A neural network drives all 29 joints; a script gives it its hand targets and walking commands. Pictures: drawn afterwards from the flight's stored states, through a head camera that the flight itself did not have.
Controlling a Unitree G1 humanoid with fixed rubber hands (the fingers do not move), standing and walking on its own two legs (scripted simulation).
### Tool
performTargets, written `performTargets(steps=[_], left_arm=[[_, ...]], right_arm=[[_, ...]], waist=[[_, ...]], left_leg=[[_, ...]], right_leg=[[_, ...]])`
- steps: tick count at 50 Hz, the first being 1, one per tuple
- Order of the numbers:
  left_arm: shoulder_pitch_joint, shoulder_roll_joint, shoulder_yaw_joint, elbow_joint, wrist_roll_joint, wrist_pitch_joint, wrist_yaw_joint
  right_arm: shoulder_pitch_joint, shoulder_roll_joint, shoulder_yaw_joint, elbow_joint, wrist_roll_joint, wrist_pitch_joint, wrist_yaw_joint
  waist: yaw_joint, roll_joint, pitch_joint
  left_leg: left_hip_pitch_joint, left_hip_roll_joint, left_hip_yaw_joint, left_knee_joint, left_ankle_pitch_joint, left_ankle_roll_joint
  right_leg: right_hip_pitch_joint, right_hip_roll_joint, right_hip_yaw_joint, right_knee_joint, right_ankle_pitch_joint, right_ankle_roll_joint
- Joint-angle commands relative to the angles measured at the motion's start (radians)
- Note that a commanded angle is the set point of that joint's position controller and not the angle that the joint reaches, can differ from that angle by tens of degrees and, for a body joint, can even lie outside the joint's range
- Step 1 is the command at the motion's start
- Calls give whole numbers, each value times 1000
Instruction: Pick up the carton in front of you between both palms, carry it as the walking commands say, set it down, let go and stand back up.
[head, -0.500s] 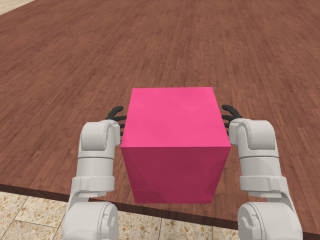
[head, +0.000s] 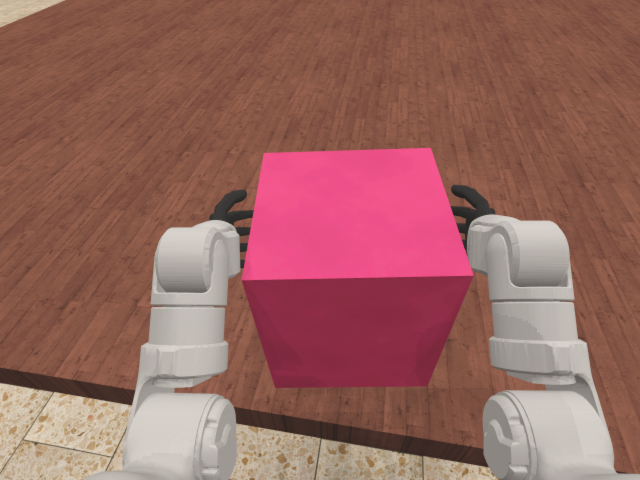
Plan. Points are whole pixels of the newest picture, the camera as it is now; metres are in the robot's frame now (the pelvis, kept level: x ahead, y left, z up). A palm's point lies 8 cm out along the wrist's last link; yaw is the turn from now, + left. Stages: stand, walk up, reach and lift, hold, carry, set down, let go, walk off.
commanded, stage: carry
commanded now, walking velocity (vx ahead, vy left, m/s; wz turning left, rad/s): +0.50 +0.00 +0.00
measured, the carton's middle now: (348, 274) +0.36 -0.01 +0.08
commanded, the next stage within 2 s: none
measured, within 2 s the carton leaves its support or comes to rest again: neither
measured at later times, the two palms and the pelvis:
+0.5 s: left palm (252, 159) +0.53 +0.14 +0.15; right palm (445, 152) +0.55 -0.16 +0.15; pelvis +0.17 -0.02 +0.00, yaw +1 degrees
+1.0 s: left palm (250, 49) +0.90 +0.19 +0.19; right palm (390, 54) +0.87 -0.11 +0.18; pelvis +0.50 +0.08 +0.07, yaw -1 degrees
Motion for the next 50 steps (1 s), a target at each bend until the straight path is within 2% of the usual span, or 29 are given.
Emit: performTargets(steps=[1, 2, 3, 4, 6, 8, 14, 16, 17, 18, 19, 20, 22, 25, 28, 33, 34, 35, 37, 38, 39, 40, 41, 42, 43, 44, 45, 46, 50], left_arm=[[-793, -963, -546, -158, -422, -11, -196], [-795, -956, -537, -146, -418, 3, -195], [-802, -951, -526, -127, -415, 17, -195], [-815, -948, -510, -96, -414, 31, -197], [-824, -955, -479, -26, -403, 46, -202], [-814, -998, -455, 35, -390, 48, -209], [-876, -1042, -433, -10, -395, 46, -202], [-830, -1032, -421, 6, -381, 51, -202], [-781, -1023, -409, 35, -370, 51, -206], [-773, -990, -402, 48, -353, 47, -208], [-801, -996, -407, 42, -347, 44, -211], [-839, -1015, -424, 2, -364, 39, -218], [-951, -1069, -474, -105, -413, 28, -230], [-1005, -1086, -515, -225, -457, 24, -230], [-955, -1048, -528, -272, -460, 35, -228], [-845, -1005, -560, -202, -441, 41, -249], [-855, -1011, -570, -192, -446, 37, -257], [-875, -1024, -577, -189, -460, 31, -264], [-908, -1037, -585, -191, -481, 22, -275], [-900, -1042, -574, -190, -486, 19, -275], [-923, -1036, -566, -204, -482, 18, -276], [-923, -1040, -567, -202, -481, 18, -277], [-928, -1047, -566, -224, -476, 17, -276], [-941, -1038, -559, -246, -466, 14, -272], [-898, -1042, -560, -248, -438, 9, -267], [-859, -1009, -540, -253, -408, 8, -257], [-849, -972, -518, -238, -361, 10, -242], [-832, -979, -499, -253, -342, 8, -231], [-835, -933, -487, -281, -290, 2, -201]], right_arm=[[-801, 1034, 554, -120, 436, 0, 205], [-786, 1017, 535, -94, 426, 12, 205], [-757, 1003, 514, -59, 415, 23, 206], [-756, 990, 493, -31, 403, 31, 205], [-768, 989, 466, -14, 395, 41, 206], [-831, 1025, 465, -34, 407, 39, 210], [-973, 1099, 501, -152, 448, 33, 207], [-920, 1103, 505, -119, 434, 40, 201], [-901, 1094, 505, -97, 428, 44, 202], [-890, 1099, 500, -73, 417, 50, 205], [-918, 1106, 490, -61, 402, 52, 207], [-933, 1115, 501, -64, 400, 49, 209], [-955, 1147, 516, -97, 404, 37, 204], [-946, 1140, 530, -173, 400, 29, 179], [-888, 1084, 532, -220, 370, 35, 155], [-794, 1039, 553, -148, 313, 46, 163], [-791, 1039, 553, -130, 304, 44, 167], [-799, 1038, 556, -122, 297, 40, 171], [-803, 1031, 551, -118, 292, 33, 171], [-805, 1029, 549, -123, 291, 29, 168], [-802, 1028, 548, -131, 289, 22, 163], [-806, 1038, 549, -140, 296, 19, 160], [-810, 1045, 561, -163, 311, 14, 158], [-841, 1061, 587, -208, 338, 6, 160], [-874, 1072, 611, -246, 381, 0, 171], [-862, 1098, 638, -234, 413, -11, 181], [-879, 1136, 651, -267, 454, -11, 193], [-921, 1146, 665, -322, 484, -16, 206], [-979, 1181, 685, -377, 532, -15, 233]], waist=[[5, -59, -305], [-9, 23, -304], [-27, 155, -291], [-48, 234, -249], [-82, 205, -222], [-79, 145, -261], [-29, 167, -290], [43, 103, -390], [81, 7, -442], [74, -253, -424], [66, -275, -405], [65, -197, -386], [60, -59, -348], [50, -103, -374], [60, -82, -376], [145, -97, -289], [149, -87, -245], [122, -72, -201], [91, -56, -111], [77, -102, -126], [40, -130, -172], [-23, -216, -260], [-136, -298, -398], [-246, -228, -517], [-206, 39, -612], [-144, 386, -779], [-111, 253, -809], [-83, 152, -719], [-75, 100, -536]], left_leg=[[108, 20, -13, -99, -20, 20], [183, 87, -129, -153, -67, 44], [268, 196, -321, -241, -117, 94], [359, 277, -452, -245, -40, 161], [497, 327, -520, -228, 222, 228], [534, 329, -465, -231, 284, 208], [324, 194, -149, -204, 335, 93], [132, 134, -22, 22, 412, 47], [-45, 92, 21, 205, 284, 11], [-317, -17, 43, 445, -30, -39], [-466, -34, -56, 617, -215, -16], [-521, 2, -93, 734, -207, 4], [-565, 54, -98, 793, -119, 7], [-584, 51, -70, 852, -22, -11], [-674, 61, -54, 848, 0, -22], [-1188, 84, -66, 1300, -237, 26], [-1262, 85, -79, 1364, -300, 35], [-1238, 97, -74, 1296, -326, 43], [-1063, 114, 20, 1018, -293, 31], [-789, 125, 32, 801, -219, 48], [-443, 43, 133, 631, -106, 67], [-189, -54, 193, 608, -26, 85], [42, -118, 203, 540, 22, 88], [266, -148, 141, 293, 87, 76], [490, 20, -296, 42, -13, 134], [580, 307, -906, -147, 244, 255], [562, 271, -852, -66, 329, 275], [486, 255, -744, -1, 330, 261], [414, 224, -540, -8, 324, 230]], right_leg=[[96, -175, 187, -157, -243, -73], [13, -115, 109, -41, -196, -40], [-123, -38, 16, 146, -168, 1], [-287, 8, -3, 225, -194, 21], [-502, 29, 35, 327, -303, 11], [-509, 6, 65, 316, -245, 6], [-130, 57, -15, 5, 34, 15], [284, 87, -66, -86, 114, -17], [495, -19, 91, -97, 33, -51], [599, -294, 567, -223, 65, -156], [614, -370, 710, -228, 107, -245], [585, -364, 675, -192, 140, -258], [494, -299, 496, -157, 177, -208], [464, -241, 374, -157, 237, -186], [508, -237, 339, -136, 264, -204], [802, -333, 467, -125, 418, -275], [807, -342, 452, -142, 417, -260], [737, -296, 400, -178, 388, -221], [547, -220, 252, -286, 378, -172], [388, -199, 188, -375, 461, -144], [223, -148, 54, -356, 859, -123], [166, -158, 26, -244, 1321, -118], [194, -162, 14, -6, 1585, -92], [183, -126, 4, 343, 1460, -42], [-73, 15, 87, 685, 556, 5], [-193, 188, 269, 1113, 10, 29], [-191, 159, 381, 1219, 51, -9], [-249, 118, 325, 1222, 44, -15], [-470, 32, 251, 1161, -48, -49]])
